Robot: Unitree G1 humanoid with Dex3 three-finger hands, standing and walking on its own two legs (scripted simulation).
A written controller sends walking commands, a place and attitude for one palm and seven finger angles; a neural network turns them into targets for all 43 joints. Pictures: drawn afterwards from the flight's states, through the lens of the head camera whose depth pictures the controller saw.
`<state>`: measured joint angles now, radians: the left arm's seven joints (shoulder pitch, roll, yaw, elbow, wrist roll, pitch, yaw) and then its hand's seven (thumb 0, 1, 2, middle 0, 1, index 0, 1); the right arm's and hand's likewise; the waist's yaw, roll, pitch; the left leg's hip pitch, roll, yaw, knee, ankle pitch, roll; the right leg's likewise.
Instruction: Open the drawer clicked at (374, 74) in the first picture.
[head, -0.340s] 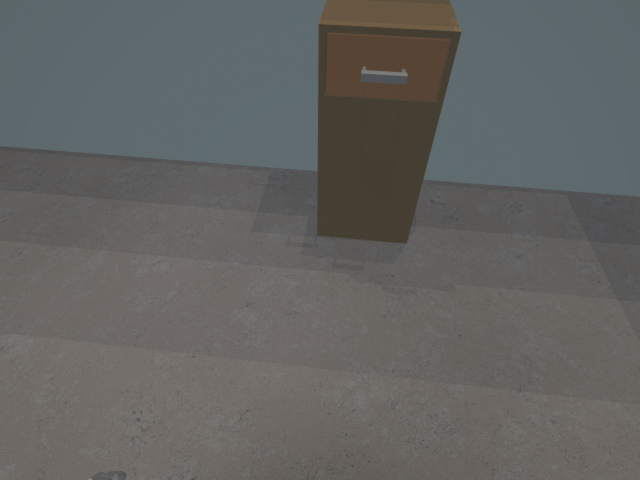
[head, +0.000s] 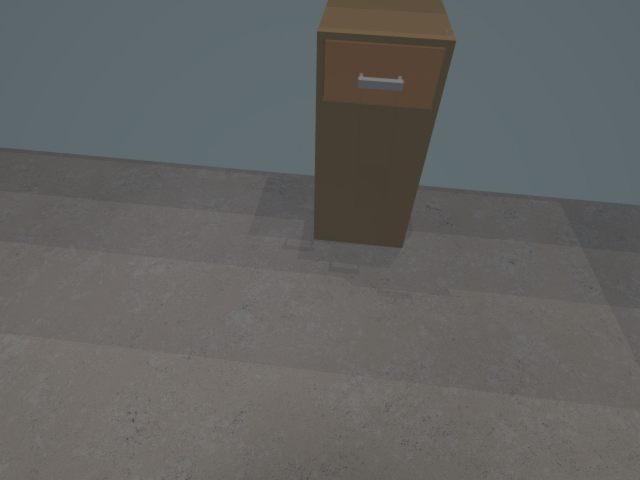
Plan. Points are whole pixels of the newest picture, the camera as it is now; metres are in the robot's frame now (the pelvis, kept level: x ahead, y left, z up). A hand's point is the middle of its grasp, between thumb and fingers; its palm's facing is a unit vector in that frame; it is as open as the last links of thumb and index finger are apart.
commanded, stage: stand and wait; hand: left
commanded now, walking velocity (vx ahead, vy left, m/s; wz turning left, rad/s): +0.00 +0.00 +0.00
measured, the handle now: (380, 80) +1.19 -0.11 -0.02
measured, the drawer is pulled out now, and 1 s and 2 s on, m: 0.00 0.00 0.00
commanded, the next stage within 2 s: look at it before walking up in 0.48 s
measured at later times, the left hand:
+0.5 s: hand out of the picture +0.06 +0.24 -0.15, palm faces -0.04 -0.94 -0.34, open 7.4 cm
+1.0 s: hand out of the picture +0.07 +0.24 -0.15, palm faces -0.04 -0.94 -0.33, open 7.4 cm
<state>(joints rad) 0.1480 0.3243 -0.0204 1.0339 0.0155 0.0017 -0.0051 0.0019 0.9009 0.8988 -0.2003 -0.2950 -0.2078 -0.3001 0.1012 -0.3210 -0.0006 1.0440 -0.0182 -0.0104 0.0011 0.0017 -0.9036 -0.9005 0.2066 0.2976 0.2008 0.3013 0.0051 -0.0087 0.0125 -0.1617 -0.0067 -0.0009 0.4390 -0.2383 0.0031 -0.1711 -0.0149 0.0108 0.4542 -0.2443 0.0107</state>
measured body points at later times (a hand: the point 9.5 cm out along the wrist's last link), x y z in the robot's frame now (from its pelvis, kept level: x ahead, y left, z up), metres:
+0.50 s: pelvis -0.01 -0.01 +0.00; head -0.01 -0.01 +0.45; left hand +0.06 +0.29 -0.13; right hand +0.06 -0.30 -0.13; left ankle +0.00 +0.12 -0.74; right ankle +0.00 -0.13 -0.74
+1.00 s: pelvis +0.00 -0.01 +0.00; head +0.00 -0.01 +0.45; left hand +0.07 +0.29 -0.13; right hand +0.08 -0.30 -0.13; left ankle +0.00 +0.12 -0.74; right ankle +0.00 -0.13 -0.74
